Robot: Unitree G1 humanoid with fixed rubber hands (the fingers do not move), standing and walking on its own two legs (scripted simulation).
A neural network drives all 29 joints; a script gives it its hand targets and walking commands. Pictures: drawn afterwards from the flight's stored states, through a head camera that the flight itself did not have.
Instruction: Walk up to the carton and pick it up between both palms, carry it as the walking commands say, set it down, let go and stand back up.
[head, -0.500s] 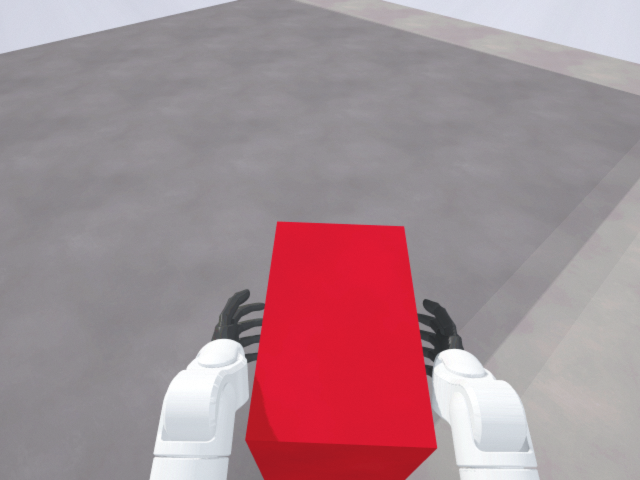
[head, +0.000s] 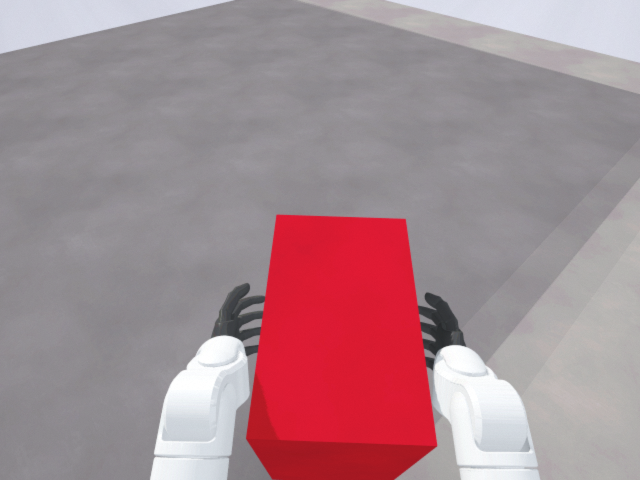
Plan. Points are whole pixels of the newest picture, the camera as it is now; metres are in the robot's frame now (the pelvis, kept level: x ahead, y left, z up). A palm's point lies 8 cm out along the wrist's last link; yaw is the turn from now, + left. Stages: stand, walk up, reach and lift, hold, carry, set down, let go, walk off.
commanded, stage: carry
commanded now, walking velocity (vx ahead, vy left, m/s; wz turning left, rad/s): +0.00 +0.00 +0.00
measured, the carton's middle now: (335, 356) +0.29 +0.00 -0.01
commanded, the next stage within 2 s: none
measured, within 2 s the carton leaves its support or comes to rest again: neither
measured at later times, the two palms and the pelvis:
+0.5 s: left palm (227, 346) +0.26 +0.13 +0.06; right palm (447, 356) +0.25 -0.13 +0.06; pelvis +0.00 +0.00 +0.00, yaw +0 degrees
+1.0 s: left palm (232, 342) +0.26 +0.12 +0.07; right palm (452, 352) +0.26 -0.13 +0.06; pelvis +0.00 +0.00 +0.00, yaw +0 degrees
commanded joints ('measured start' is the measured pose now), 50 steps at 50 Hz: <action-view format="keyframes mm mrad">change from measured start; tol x16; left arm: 1 -378 -808 -413 -174 -152 -71 -86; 6 -357 -830 -456 -300 -209 -33 -61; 12 -327 -729 -342 -55 -100 -54 -81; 15 -377 -813 -429 -278 -186 -51 -67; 25 -329 -752 -368 -123 -121 -52 -67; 27 -386 -816 -448 -307 -196 -47 -60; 33 -314 -728 -336 -61 -102 -44 -68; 50 -362 -837 -487 -467 -236 47 -23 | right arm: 1 -494 746 431 -228 192 -78 118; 6 -474 746 458 -401 234 -45 89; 12 -423 670 359 -112 129 -58 108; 15 -486 746 445 -347 220 -56 97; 25 -438 678 376 -199 161 -58 100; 31 -465 733 447 -387 230 -29 79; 33 -442 649 354 -168 145 -55 100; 45 -417 687 372 -268 176 -37 85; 50 -487 794 499 -559 290 41 50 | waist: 1 -30 -43 -228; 50 -33 26 -264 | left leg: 1 267 96 -187 -74 -171 7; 14 315 91 -163 -14 61 9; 20 271 99 -194 -69 -136 7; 46 301 102 -200 -46 -21 16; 50 216 86 -232 -168 -562 -16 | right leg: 1 -114 -43 35 -74 58 -43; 46 -72 -57 26 -62 122 -32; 50 -68 -5 -24 -87 -241 -60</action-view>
